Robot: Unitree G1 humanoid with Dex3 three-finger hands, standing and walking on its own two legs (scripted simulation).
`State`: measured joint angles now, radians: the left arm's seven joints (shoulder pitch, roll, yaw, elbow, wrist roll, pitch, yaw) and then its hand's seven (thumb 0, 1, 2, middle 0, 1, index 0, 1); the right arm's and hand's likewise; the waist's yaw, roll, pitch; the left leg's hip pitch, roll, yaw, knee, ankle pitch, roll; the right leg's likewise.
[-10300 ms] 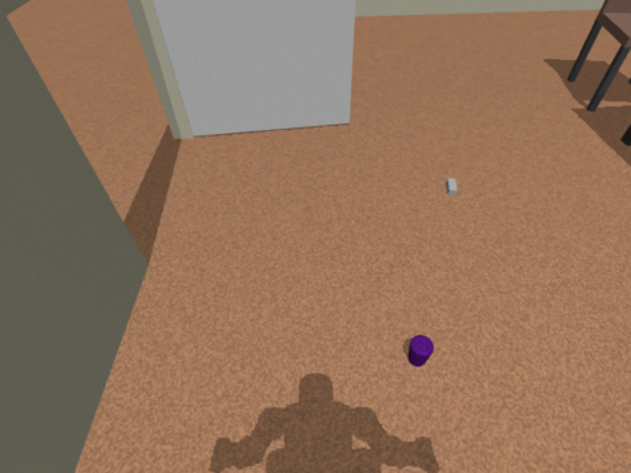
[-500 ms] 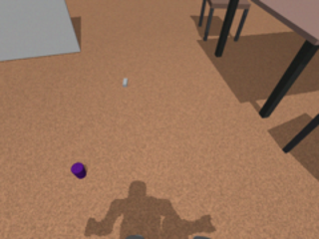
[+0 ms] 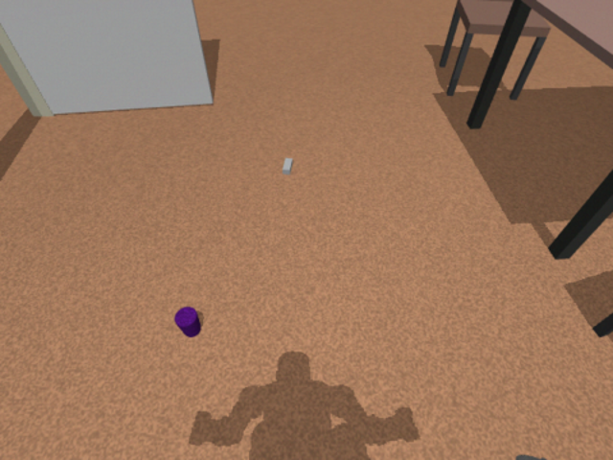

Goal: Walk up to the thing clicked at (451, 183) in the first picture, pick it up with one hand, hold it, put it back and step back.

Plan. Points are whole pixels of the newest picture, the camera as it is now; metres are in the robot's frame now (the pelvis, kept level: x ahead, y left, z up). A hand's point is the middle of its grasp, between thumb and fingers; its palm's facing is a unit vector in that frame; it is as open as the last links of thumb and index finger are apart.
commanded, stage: walk up
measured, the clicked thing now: (287, 166) +1.55 +0.16 -0.75
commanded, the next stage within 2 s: stand in 0.28 s
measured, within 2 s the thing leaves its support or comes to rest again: neither
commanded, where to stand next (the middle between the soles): +0.07 -0.05 m, yaw -2 degrees
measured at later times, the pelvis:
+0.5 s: pelvis +0.01 -0.01 +0.02, yaw +0 degrees
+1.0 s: pelvis +0.03 -0.02 +0.02, yaw -2 degrees
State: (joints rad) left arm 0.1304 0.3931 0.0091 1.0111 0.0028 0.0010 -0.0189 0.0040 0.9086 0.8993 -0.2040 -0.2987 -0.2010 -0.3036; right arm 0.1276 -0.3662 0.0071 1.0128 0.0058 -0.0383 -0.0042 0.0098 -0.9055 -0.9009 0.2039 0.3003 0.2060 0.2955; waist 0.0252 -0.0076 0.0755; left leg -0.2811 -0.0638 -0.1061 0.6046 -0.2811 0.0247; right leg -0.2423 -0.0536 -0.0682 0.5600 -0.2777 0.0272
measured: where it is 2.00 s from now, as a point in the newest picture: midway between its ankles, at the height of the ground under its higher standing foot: outside the picture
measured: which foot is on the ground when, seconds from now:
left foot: down 0.00-1.00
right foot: down 0.00-1.00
